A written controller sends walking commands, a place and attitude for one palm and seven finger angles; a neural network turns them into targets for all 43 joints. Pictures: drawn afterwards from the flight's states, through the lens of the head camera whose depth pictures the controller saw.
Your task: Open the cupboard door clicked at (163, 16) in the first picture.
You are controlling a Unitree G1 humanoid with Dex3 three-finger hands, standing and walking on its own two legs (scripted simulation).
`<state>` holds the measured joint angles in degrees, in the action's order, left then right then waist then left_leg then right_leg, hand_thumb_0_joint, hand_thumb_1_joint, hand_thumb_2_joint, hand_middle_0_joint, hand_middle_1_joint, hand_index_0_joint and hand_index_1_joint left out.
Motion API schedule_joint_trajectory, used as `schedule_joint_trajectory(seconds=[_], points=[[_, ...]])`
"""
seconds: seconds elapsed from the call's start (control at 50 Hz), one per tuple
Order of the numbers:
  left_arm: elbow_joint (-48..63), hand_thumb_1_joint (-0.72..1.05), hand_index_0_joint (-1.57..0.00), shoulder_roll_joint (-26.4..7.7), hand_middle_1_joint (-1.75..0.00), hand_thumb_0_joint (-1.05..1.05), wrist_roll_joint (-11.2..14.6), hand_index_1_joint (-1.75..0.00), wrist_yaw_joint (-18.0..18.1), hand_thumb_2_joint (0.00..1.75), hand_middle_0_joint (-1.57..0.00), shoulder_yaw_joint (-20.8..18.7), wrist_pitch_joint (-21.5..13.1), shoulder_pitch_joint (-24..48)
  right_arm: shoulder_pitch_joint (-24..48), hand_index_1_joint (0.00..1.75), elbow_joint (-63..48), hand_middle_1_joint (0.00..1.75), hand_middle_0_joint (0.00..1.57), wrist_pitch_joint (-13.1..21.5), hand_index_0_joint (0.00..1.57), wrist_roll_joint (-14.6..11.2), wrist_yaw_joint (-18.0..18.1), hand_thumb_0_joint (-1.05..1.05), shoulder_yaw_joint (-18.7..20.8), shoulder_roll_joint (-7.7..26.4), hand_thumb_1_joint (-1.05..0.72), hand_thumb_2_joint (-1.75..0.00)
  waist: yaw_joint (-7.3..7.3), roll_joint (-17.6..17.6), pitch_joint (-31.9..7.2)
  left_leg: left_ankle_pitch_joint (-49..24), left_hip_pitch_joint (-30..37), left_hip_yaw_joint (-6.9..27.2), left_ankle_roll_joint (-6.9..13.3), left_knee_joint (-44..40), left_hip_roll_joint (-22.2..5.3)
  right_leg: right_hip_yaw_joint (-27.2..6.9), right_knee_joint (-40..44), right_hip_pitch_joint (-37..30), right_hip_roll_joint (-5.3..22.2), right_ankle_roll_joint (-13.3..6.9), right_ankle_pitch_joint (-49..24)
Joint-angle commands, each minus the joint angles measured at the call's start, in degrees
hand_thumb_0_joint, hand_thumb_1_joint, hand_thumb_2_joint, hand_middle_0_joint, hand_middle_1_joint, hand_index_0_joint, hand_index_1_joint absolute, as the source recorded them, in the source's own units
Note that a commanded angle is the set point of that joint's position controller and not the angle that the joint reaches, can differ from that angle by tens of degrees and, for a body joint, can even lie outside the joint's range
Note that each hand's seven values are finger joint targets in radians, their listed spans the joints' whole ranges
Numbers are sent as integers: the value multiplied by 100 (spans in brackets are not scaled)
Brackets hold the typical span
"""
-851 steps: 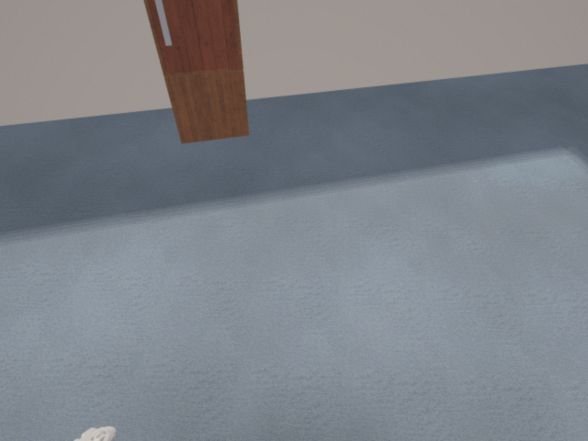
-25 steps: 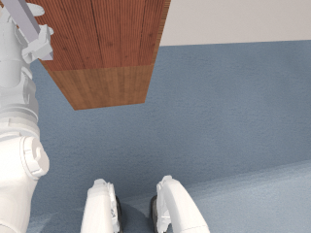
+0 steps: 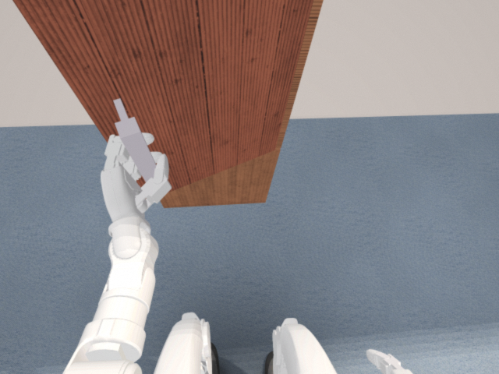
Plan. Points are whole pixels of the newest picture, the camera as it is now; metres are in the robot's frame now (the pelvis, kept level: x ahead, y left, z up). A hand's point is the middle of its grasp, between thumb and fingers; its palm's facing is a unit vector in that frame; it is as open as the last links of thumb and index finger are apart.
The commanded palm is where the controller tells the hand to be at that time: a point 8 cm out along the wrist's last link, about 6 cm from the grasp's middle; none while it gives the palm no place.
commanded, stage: pull the door open along its arc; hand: left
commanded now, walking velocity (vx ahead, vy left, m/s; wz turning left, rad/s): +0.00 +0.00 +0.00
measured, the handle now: (140, 150) +0.46 +0.17 +0.01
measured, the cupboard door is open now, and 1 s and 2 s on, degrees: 22 48 49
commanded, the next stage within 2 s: open thumb and fingers to let go in 0.38 s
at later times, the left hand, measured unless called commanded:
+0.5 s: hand (229, 235) +0.32 +0.03 +0.01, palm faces +0.39 -0.92 -0.04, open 7.0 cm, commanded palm +0.27 +0.07 +0.00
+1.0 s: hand (228, 230) +0.33 +0.03 +0.00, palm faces +0.42 -0.90 -0.04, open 12.5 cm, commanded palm +0.28 +0.08 +0.00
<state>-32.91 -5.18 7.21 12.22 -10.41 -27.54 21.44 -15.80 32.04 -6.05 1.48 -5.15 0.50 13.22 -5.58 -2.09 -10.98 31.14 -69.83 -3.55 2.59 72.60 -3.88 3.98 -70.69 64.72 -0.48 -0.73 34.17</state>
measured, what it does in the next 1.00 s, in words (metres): shifts its weight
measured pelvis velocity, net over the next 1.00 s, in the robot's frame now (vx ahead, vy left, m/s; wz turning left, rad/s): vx -0.02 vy -0.07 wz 0.05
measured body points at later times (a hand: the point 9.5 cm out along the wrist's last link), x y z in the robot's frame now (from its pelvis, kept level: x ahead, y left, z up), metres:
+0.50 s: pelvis +0.01 -0.05 +0.00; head +0.11 -0.05 +0.44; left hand +0.29 +0.08 +0.01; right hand +0.21 -0.24 -0.12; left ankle +0.02 +0.09 -0.62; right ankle -0.01 -0.12 -0.62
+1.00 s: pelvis -0.02 -0.07 -0.01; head +0.09 -0.09 +0.43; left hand +0.30 +0.08 +0.00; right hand +0.12 -0.30 -0.15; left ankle +0.02 +0.10 -0.62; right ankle -0.02 -0.12 -0.62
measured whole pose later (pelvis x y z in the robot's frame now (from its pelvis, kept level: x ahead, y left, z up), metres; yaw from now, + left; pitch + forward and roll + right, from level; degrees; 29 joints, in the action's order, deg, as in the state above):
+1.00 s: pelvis -0.02 -0.07 -0.01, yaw +3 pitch +24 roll +3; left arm -29.2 4.9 -4.2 33.6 2.7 -29.4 8.7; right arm -11.4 37.4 1.6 4.7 -1.4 1.8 12.0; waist -2.9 -1.6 -12.0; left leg 29.7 -67.4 2.4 -2.4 73.0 -0.4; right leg 5.4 -76.6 64.4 -0.9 -6.2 36.5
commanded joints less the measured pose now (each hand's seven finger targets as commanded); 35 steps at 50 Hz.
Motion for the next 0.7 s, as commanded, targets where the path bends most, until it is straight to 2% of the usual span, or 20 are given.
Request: schedule_joint_trajectory(seconds=[0.0,0.04,0.06,0.1,0.12,0.16,0.2,0.26,0.28,0.3,0.34,0.36,0.42,0.44,0.46,0.48,0.54,0.56,0.62,0.68], points=[[1348,90,-40,287,-135,0,-670,-135,1727,90,-40,349,-397,-278,-338,30,-544,30,20,143,20,202,-81,0,340,670,-90,-90,322,-18,-2513,-3436,2669,536,-345,-736,139,69,481,-1205,-151,-51,-3000],[1394,90,-40,408,-135,0,-1132,-135,2139,90,-40,502,-422,-620,-153,30,-585,30,20,172,20,271,-91,0,310,591,-90,-90,402,104,-2432,-3211,2476,489,-335,-725,196,60,457,-1361,-140,-99,-3023],[1421,90,-40,347,-135,0,-1359,-135,2170,90,-40,540,-441,-888,-110,30,-600,30,20,194,20,313,-49,0,318,559,-90,-90,424,316,-2408,-3200,2385,498,-318,-680,192,31,442,-1430,-147,-115,-3140],[1672,90,-40,716,-135,0,-1558,-135,2147,90,-40,959,-483,-1322,69,30,-684,30,20,236,20,315,-6,0,290,444,-90,-90,508,232,-2440,-3143,2458,434,-308,-742,247,-6,503,-1637,-102,-123,-3247],[1789,90,-40,843,-135,0,-1556,-135,2126,90,-40,1099,-484,-1453,176,30,-714,30,20,264,20,304,20,0,275,407,-90,-90,496,268,-2423,-3060,2479,410,-302,-746,252,-21,552,-1679,-87,-117,-3245],[1931,90,-40,950,-135,0,-1472,-135,2079,90,-40,1199,-422,-2058,323,30,-809,30,20,346,20,284,91,0,246,330,-90,-90,603,450,-2361,-2909,2410,361,-296,-781,291,-53,661,-1903,-93,-123,-3300],[2160,90,-40,1184,-135,0,-1408,-135,2061,90,-40,1463,-393,-2294,488,30,-826,30,20,428,20,264,138,0,192,247,-90,-90,602,445,-2242,-2742,2352,323,-303,-793,335,-86,717,-2011,-58,-107,-3381],[2260,90,-40,1286,-135,0,-1502,-135,2099,90,-40,1620,-301,-2622,647,30,-811,30,20,586,20,272,204,0,139,149,-90,-90,611,673,-2073,-2510,2171,331,-292,-726,368,-123,759,-2025,-50,-91,-3382],[2271,90,-40,1422,-135,0,-1525,-135,2108,90,-40,1753,-259,-2701,731,30,-793,30,20,640,20,287,210,0,118,129,-90,-90,600,583,-2073,-2433,2157,311,-297,-704,392,-125,759,-1995,-26,-78,-3399],[2313,90,-40,1496,-135,0,-1550,-135,2144,90,-40,1848,-230,-2510,765,30,-758,30,20,681,20,281,214,0,96,109,-90,-90,567,453,-2014,-2346,2124,316,-305,-677,407,-141,752,-1926,0,-80,-3357],[2191,90,-40,1731,-135,0,-1592,-135,2205,90,-40,2049,-159,-2260,816,30,-679,30,20,795,20,294,222,0,77,90,-90,-90,443,550,-1944,-2196,2058,343,-300,-588,423,-166,779,-1811,29,-39,-3384],[2254,90,-40,1836,-135,0,-1634,-135,2229,90,-40,2187,-137,-2059,815,30,-659,30,20,858,20,297,225,0,86,85,-90,-90,398,457,-1936,-2233,2060,364,-289,-542,422,-178,777,-1744,34,-45,-3394],[2059,90,-40,1984,-135,0,-1649,-135,2284,90,-40,2340,-101,-1526,779,30,-491,30,20,1012,20,347,239,0,91,94,-90,-90,206,639,-1989,-2015,1885,391,-290,-391,463,-305,812,-1739,138,54,-3682],[1949,90,-40,1794,-135,0,-1678,-135,2305,90,-40,2207,-118,-1268,735,30,-423,30,20,1030,20,355,264,0,102,115,-90,-90,161,652,-1910,-1936,1792,399,-293,-343,464,-366,834,-1707,182,81,-3704],[1959,90,-40,1507,-135,0,-1694,-135,2349,90,-40,2027,-181,-577,667,30,-346,30,20,1033,20,369,309,0,118,145,-90,-90,27,660,-1795,-1841,1652,406,-264,-248,453,-437,834,-1567,203,102,-3567],[1894,83,-40,1428,-134,0,-1688,-134,2351,87,-40,1922,-238,-542,667,30,-318,30,20,1035,20,388,325,0,150,157,-90,-90,117,605,-2007,-1747,1554,392,-271,-210,479,-549,830,-1704,252,128,-3519],[1764,62,-38,1273,-132,0,-1552,-132,2263,78,-38,1733,-297,-677,673,30,-358,30,20,1045,20,374,358,0,168,125,-90,-90,203,785,-2276,-1586,1170,375,-292,-130,504,-963,952,-2294,435,237,-3888],[1800,55,-38,1200,-131,0,-1535,-131,2232,75,-38,1692,-311,-667,626,30,-381,30,20,1031,20,372,367,0,180,132,-90,-90,237,770,-2351,-1621,1105,386,-288,-136,509,-988,926,-2421,441,221,-3936],[1761,34,-36,1223,-129,0,-1485,-129,2138,66,-36,1746,-338,-526,589,30,-347,30,20,998,20,354,367,0,209,151,-90,-90,160,925,-2320,-1454,945,384,-276,-110,494,-1157,1029,-2528,511,279,-3891],[1868,13,-35,1236,-127,0,-1381,-127,2088,57,-35,1778,-403,-305,579,30,-326,30,20,1005,20,338,369,0,243,188,-90,-90,141,853,-2351,-1353,867,405,-263,-79,491,-1250,1082,-2516,517,285,-3682]])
